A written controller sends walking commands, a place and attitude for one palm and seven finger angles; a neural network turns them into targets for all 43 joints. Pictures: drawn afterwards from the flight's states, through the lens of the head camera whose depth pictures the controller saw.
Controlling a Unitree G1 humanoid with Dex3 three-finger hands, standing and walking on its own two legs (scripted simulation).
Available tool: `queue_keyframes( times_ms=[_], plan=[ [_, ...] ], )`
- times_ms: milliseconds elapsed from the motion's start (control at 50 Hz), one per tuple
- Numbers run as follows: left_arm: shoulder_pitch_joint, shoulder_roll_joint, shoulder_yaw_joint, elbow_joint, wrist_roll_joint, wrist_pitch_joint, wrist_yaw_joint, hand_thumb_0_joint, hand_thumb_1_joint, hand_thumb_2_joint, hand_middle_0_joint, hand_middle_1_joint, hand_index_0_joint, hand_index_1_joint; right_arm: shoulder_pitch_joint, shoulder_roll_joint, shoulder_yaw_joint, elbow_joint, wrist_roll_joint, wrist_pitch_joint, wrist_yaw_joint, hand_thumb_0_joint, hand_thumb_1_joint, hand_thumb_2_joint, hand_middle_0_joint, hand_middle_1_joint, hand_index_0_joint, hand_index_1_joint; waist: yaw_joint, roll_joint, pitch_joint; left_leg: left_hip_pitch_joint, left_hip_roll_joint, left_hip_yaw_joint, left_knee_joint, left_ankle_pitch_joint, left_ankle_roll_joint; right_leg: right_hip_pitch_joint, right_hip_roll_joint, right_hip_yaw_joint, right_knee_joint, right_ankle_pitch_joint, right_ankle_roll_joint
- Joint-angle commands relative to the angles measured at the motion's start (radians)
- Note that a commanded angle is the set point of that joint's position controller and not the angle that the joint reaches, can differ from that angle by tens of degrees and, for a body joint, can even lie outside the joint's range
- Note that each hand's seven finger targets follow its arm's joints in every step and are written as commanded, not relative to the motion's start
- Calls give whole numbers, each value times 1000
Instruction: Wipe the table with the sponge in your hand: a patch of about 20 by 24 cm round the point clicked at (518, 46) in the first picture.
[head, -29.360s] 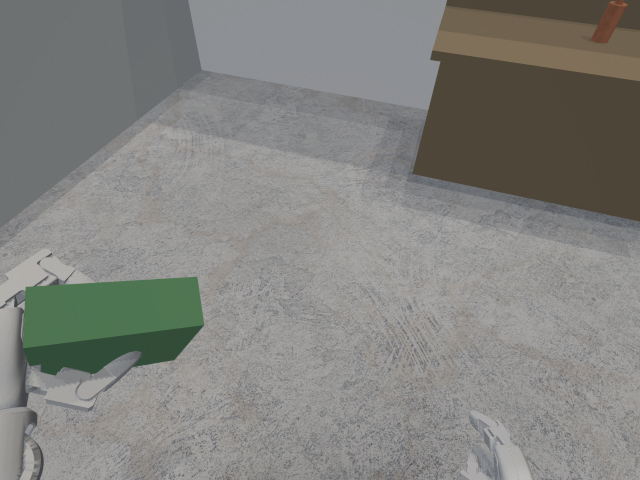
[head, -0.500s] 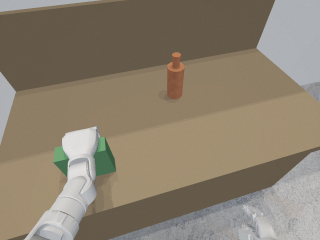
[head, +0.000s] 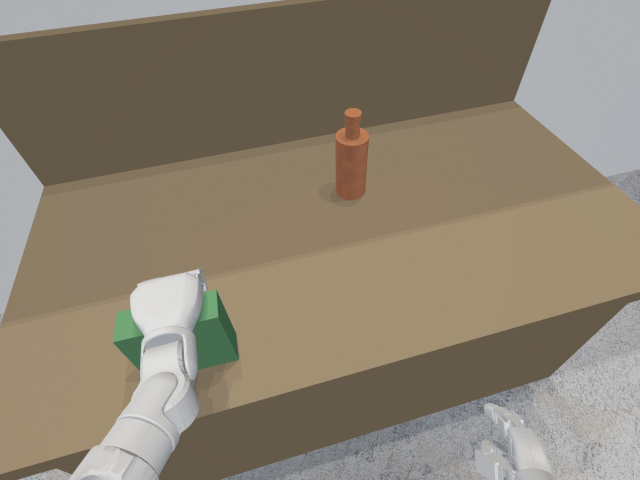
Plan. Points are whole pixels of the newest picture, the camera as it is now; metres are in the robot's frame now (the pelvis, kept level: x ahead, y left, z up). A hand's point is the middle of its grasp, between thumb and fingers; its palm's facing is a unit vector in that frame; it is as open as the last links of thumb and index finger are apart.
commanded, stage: slide across to the third lane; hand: left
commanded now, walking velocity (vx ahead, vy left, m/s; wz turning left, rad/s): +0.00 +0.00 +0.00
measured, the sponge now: (186, 344) +0.30 +0.25 -0.06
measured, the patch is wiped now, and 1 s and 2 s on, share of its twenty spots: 0.80 0.90 1.00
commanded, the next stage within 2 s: wipe forward along the third lane in 0.50 s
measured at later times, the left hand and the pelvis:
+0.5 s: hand (226, 314) +0.33 +0.18 +0.00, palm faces -0.06 -0.02 -1.00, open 9.3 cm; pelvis -0.01 -0.01 +0.00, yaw +1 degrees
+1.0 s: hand (242, 295) +0.36 +0.16 +0.00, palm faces -0.10 +0.00 -1.00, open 9.3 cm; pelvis -0.02 -0.02 +0.00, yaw +0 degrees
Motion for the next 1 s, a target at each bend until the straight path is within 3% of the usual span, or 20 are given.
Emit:
queue_keyframes(
  times_ms=[0,40,80,200,220,280,320,400,420,440,520,560,620,660,720,780,900,920,940,980],
  plan=[
    [-225,5,-18,-130,-21,-40,-16,0,100,1300,-1200,-1600,-1200,-1600,-137,-115,-44,-144,-1,-50,-12,0,-900,-900,200,300,200,300,-24,-91,-232,56,-18,-15,-75,266,18,166,18,-7,-62,240,-67],
    [-248,13,-8,-144,-28,-53,-15,0,100,1300,-1200,-1600,-1200,-1600,-136,-113,-45,-142,-1,-51,-15,0,-900,-900,200,300,200,300,-29,-95,-241,65,-16,-16,-76,268,19,174,19,-6,-65,243,-66],
    [-251,-29,-49,-142,-28,-64,-14,0,100,1300,-1200,-1600,-1200,-1600,-147,-107,-44,-143,-1,-55,-10,0,-900,-900,200,300,200,300,-31,-97,-222,65,-15,-19,-77,277,18,165,18,-10,-65,249,-66],
    [-317,-74,-84,-89,-27,-75,6,0,100,1300,-1200,-1600,-1200,-1600,-149,-102,-47,-122,1,-56,-1,0,-900,-900,200,300,200,300,-33,-114,-203,70,-6,-25,-91,257,14,139,22,-25,-72,206,-66],
    [-320,-43,-46,-89,-28,-75,14,0,100,1300,-1200,-1600,-1200,-1600,-151,-105,-51,-119,1,-55,-1,0,-900,-900,200,300,200,300,-24,-113,-224,74,-7,-26,-91,263,12,151,27,-16,-71,211,-70],
    [-350,-107,-106,-59,-26,-66,26,0,100,1300,-1200,-1600,-1200,-1600,-160,-96,-48,-112,1,-51,6,0,-900,-900,200,300,200,300,-36,-123,-219,76,-9,-16,-89,271,13,152,22,-24,-73,234,-65],
    [-363,-68,-60,-42,-28,-53,37,0,100,1300,-1200,-1600,-1200,-1600,-165,-100,-49,-105,2,-46,7,0,-900,-900,200,300,200,300,-22,-119,-230,69,-10,-17,-97,262,9,166,25,-15,-77,233,-69],
    [-390,-141,-122,9,-24,-34,51,0,100,1300,-1200,-1600,-1200,-1600,-175,-90,-49,-97,2,-38,18,0,-900,-900,200,300,200,300,-29,-126,-225,72,-10,-10,-95,269,10,160,22,-30,-77,237,-66],
    [-411,-108,-87,19,-24,-29,57,0,100,1300,-1200,-1600,-1200,-1600,-180,-94,-50,-93,2,-35,17,0,-900,-900,200,300,200,300,-25,-136,-233,71,-10,-9,-96,266,11,169,26,-20,-81,241,-68],
    [-417,-135,-113,19,-26,-25,58,0,100,1300,-1200,-1600,-1200,-1600,-180,-88,-49,-97,2,-34,19,0,-900,-900,200,300,200,300,-28,-120,-242,73,-14,-1,-96,266,13,179,20,-22,-82,247,-65],
    [-452,-108,-77,64,-34,-4,70,0,100,1300,-1200,-1600,-1200,-1600,-189,-89,-46,-86,2,-26,18,0,-900,-900,200,300,200,300,-25,-152,-240,49,-20,7,-102,238,14,202,19,-5,-99,249,-61],
    [-464,-134,-100,78,-34,1,76,0,100,1300,-1200,-1600,-1200,-1600,-190,-84,-44,-87,2,-24,18,0,-900,-900,200,300,200,300,-29,-143,-245,49,-21,13,-103,237,14,206,15,-11,-97,254,-59],
    [-491,-78,-41,136,-31,11,84,0,100,1300,-1200,-1600,-1200,-1600,-190,-90,-42,-74,2,-18,12,0,-900,-900,200,300,200,300,-27,-160,-229,28,-23,14,-111,207,13,202,16,3,-112,226,-57],
    [-538,-103,-73,164,-22,13,85,0,100,1300,-1200,-1600,-1200,-1600,-189,-85,-37,-74,3,-16,6,0,-900,-900,200,300,200,300,-43,-144,-203,15,-26,18,-115,177,13,177,11,-2,-118,185,-53],
    [-619,-50,-28,221,-9,4,92,0,100,1300,-1200,-1600,-1200,-1600,-169,-89,-36,-54,0,-16,-6,0,-900,-900,200,300,200,300,-53,-131,-211,5,-26,19,-117,145,13,152,12,6,-124,129,-53],
    [-641,-54,-26,268,3,-17,100,0,100,1300,-1200,-1600,-1200,-1600,-144,-86,-39,-45,-5,-21,-12,0,-900,-900,200,300,200,300,-60,-126,-248,-1,-27,28,-103,148,15,155,8,7,-116,145,-50],
    [-691,-48,-9,390,7,-42,117,0,100,1300,-1200,-1600,-1200,-1600,-102,-91,-41,-29,-10,-24,-18,0,-900,-900,200,300,200,300,-80,-156,-240,-57,-20,32,-89,126,14,125,5,13,-109,148,-42],
    [-684,-16,28,406,7,-45,122,0,100,1300,-1200,-1600,-1200,-1600,-95,-92,-45,-26,-10,-25,-16,0,-900,-900,200,300,200,300,-73,-168,-257,-68,-20,28,-89,127,13,136,6,16,-106,146,-42],
    [-690,-27,15,408,1,-50,127,0,100,1300,-1200,-1600,-1200,-1600,-92,-92,-44,-30,-11,-27,-19,0,-900,-900,200,300,200,300,-78,-162,-265,-71,-21,34,-87,123,16,136,5,16,-107,142,-38],
    [-708,6,40,446,-1,-51,137,0,100,1300,-1200,-1600,-1200,-1600,-77,-96,-44,-21,-12,-30,-20,0,-900,-900,200,300,200,300,-82,-156,-254,-95,-20,35,-83,105,15,121,3,21,-108,125,-36]
  ],
)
